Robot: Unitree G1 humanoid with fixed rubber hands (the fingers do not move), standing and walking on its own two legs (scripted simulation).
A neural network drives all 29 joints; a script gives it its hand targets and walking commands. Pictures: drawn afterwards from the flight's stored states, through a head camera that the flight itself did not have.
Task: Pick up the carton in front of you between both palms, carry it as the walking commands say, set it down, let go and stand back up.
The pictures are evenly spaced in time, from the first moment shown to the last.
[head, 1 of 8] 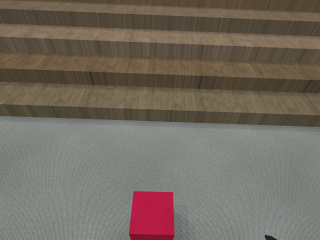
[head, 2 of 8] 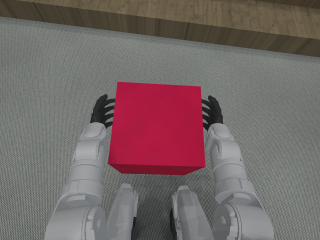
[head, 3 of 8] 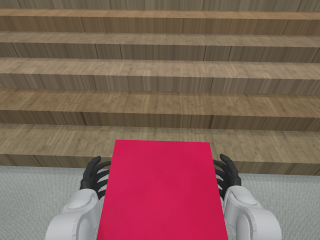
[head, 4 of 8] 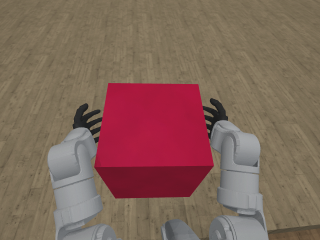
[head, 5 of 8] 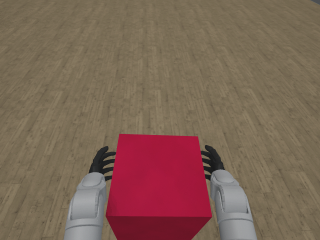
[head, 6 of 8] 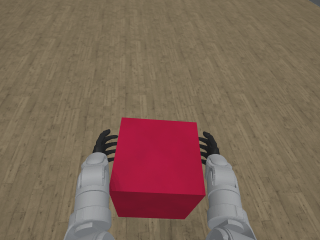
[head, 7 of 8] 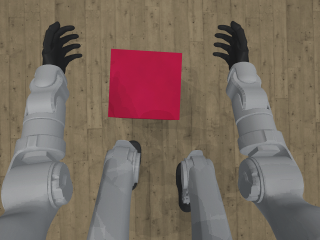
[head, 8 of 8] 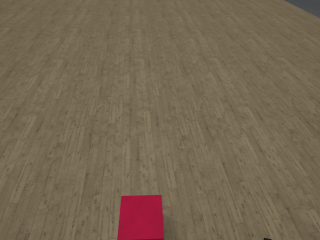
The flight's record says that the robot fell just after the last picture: no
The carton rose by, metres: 1.62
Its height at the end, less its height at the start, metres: +0.87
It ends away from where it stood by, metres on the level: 4.02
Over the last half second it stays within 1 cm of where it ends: yes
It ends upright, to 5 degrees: yes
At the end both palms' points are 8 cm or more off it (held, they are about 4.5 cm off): yes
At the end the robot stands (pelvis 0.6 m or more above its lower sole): yes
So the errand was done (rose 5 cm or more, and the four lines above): yes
